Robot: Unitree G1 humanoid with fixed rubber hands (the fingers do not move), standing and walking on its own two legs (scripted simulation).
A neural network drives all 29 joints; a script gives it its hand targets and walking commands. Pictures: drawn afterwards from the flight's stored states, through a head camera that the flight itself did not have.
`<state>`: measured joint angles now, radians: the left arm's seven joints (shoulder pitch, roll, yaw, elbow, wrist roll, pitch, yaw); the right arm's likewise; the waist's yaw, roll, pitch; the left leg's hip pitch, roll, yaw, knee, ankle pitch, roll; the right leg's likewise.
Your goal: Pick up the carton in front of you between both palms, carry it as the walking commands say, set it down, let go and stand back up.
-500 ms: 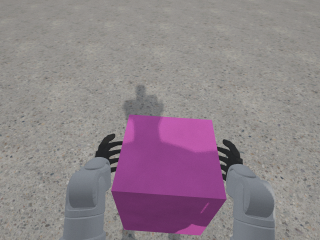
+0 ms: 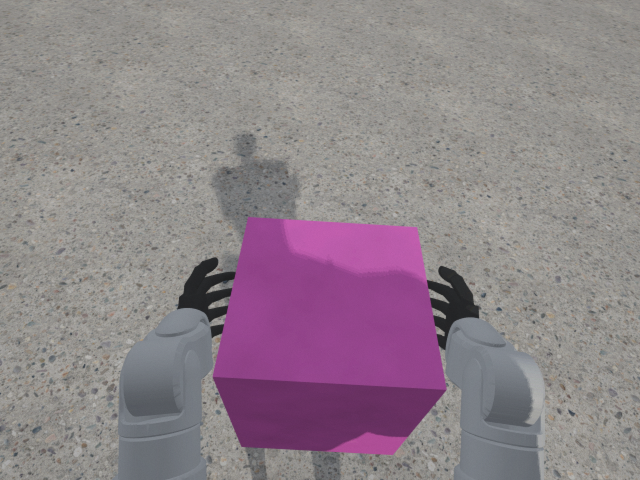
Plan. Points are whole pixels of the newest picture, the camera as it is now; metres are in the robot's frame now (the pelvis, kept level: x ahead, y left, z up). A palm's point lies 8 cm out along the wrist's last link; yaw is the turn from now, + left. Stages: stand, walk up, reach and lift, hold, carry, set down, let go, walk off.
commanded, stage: carry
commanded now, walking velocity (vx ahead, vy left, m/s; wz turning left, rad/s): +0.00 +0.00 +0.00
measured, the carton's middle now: (324, 342) +0.29 +0.00 +0.00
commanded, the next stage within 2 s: none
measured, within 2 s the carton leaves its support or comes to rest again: neither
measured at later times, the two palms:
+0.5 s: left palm (226, 218) +0.43 +0.14 +0.08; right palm (439, 225) +0.44 -0.16 +0.08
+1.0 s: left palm (228, 238) +0.43 +0.15 +0.04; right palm (426, 242) +0.44 -0.15 +0.03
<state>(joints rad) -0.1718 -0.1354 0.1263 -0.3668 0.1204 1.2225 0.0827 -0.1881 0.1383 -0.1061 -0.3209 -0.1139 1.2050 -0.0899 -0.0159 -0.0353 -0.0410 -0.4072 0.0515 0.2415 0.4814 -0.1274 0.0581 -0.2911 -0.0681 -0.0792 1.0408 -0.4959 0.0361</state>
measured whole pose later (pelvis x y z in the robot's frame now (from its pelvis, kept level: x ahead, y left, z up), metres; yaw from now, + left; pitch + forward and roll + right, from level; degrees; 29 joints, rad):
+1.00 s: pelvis +0.15 -0.02 +0.00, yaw +3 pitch +3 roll +0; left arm -0.22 -0.14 0.18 0.21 0.25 0.70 0.01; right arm -0.22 0.14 -0.19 0.22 -0.26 0.71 -0.02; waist 0.00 0.01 -0.11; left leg -0.18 0.07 0.19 0.52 -0.38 0.00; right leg -0.29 -0.06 -0.17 0.54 -0.29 -0.01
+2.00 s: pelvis +0.10 -0.01 +0.00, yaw +3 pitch +2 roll +0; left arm -0.23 -0.14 0.18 0.17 0.25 0.73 0.01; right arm -0.23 0.15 -0.19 0.18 -0.25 0.73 -0.02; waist 0.00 0.00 -0.10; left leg -0.24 0.05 0.19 0.52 -0.31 0.02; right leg -0.33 -0.08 -0.17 0.50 -0.19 0.00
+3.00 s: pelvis +0.08 -0.05 +0.01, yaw +11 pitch -9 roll +0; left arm -0.38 -0.19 0.35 0.38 0.35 0.68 -0.04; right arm -0.37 0.18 -0.33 0.36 -0.34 0.71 0.01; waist 0.00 0.03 0.03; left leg -0.04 -0.01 -0.09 0.43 -0.24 -0.01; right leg -0.08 0.04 0.01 0.41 -0.18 -0.03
